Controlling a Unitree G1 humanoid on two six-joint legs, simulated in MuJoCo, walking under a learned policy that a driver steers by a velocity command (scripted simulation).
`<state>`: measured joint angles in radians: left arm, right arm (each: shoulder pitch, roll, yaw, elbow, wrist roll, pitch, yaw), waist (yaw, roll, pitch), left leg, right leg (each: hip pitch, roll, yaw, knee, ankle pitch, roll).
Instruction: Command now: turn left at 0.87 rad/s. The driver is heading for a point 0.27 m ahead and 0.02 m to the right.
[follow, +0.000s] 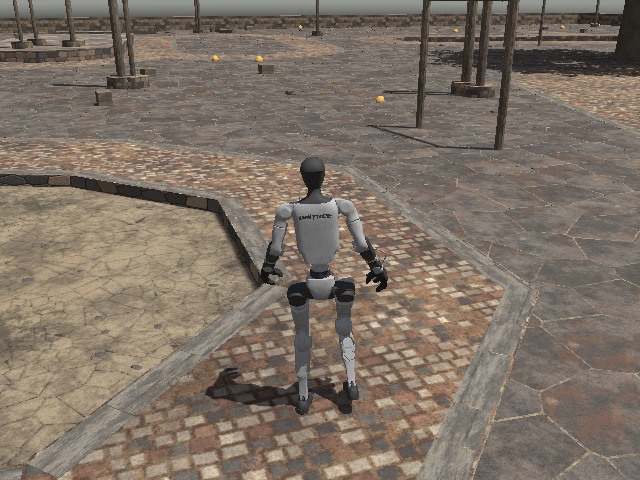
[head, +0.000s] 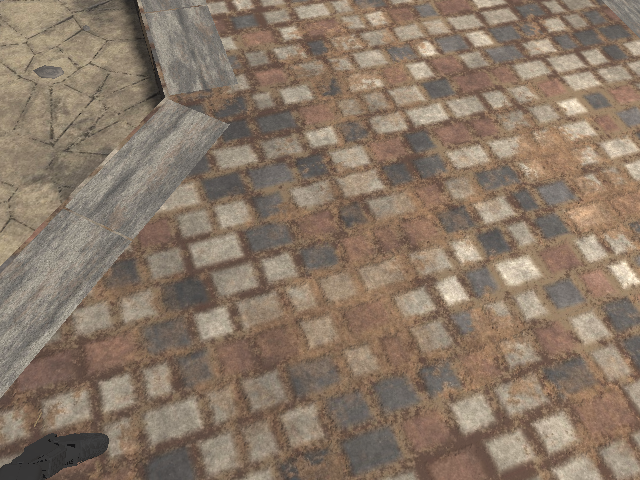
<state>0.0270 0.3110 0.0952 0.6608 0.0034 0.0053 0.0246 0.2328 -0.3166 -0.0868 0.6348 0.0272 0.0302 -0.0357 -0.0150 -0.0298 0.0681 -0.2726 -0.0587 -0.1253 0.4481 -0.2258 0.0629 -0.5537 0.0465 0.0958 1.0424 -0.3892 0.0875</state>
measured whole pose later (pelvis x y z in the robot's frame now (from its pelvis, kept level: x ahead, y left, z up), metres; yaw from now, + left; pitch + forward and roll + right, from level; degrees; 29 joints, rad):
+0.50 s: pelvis +0.07 -0.03 +0.00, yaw +21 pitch +2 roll +0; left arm 0.24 0.26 0.06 0.74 0.00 -0.02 0.02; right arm 0.14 -0.31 -0.06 0.59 0.01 0.03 -0.02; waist 0.05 0.03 0.05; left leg -0.49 -0.01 -0.10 0.92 -0.41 -0.08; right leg -0.20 0.02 0.03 0.42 -0.24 -0.02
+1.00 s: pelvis +0.10 +0.03 -0.01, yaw +22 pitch +0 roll +0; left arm 0.20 0.28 0.02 0.80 0.01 0.02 0.03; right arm 0.15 -0.23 -0.02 0.70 -0.01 0.01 0.00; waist 0.01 -0.01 0.03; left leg -0.23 -0.05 -0.04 0.53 -0.29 0.03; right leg -0.11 -0.05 0.02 0.46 -0.35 0.06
